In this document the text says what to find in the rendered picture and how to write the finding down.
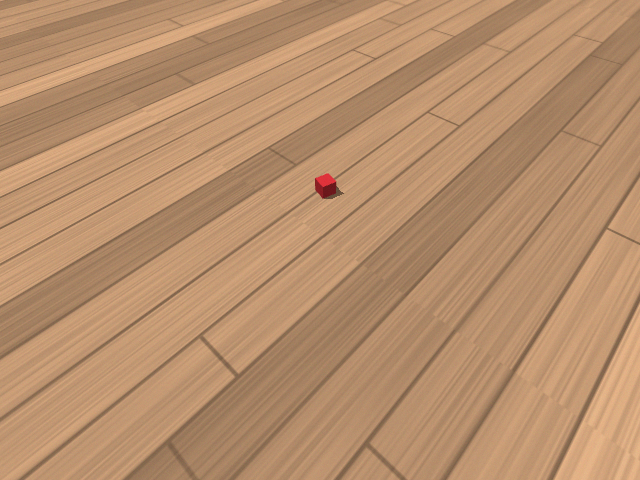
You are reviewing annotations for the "cube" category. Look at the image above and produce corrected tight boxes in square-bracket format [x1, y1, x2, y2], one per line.
[315, 173, 336, 198]

